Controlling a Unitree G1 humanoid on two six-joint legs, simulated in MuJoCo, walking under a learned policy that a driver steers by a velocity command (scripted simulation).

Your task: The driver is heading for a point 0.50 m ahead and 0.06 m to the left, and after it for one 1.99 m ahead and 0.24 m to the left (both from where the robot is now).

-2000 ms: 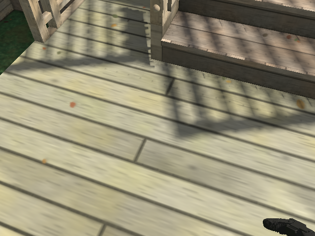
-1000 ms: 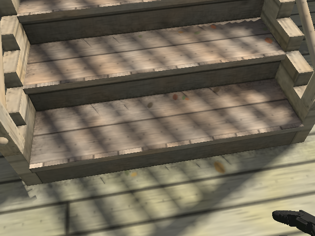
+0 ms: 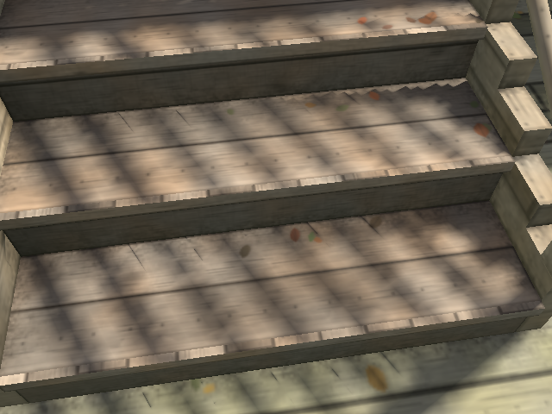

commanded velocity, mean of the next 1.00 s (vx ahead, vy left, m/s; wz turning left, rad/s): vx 0.29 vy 0.00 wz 0.28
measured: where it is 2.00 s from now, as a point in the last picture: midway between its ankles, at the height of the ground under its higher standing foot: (205, 283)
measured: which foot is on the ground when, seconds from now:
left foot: down 0.00-0.04, up 0.06-0.52, down 0.54-1.00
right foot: up 0.00-0.02, down 0.04-0.54, up 0.56-0.98, down 1.00-1.00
